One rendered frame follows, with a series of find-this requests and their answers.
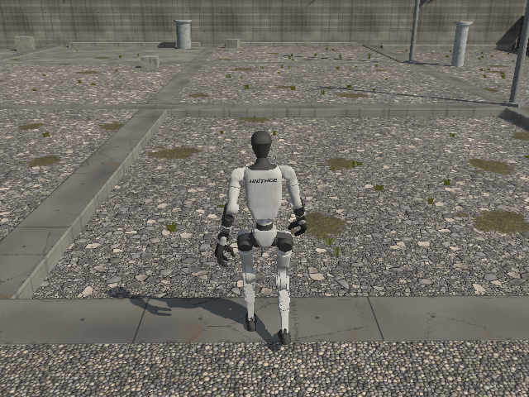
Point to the robot left hand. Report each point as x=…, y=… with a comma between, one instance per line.
x=219, y=254

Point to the robot left upper arm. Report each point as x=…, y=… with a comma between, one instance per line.
x=237, y=175

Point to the robot left shin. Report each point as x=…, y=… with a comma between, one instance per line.
x=249, y=296

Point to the robot right upper arm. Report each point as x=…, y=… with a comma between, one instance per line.
x=292, y=185

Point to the left robot forearm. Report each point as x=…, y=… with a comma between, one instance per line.
x=225, y=228

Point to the robot right hand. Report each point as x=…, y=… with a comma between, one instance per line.
x=295, y=224

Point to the humanoid robot torso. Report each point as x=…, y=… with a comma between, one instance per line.
x=263, y=191

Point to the right robot forearm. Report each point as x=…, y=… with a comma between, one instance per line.
x=300, y=214

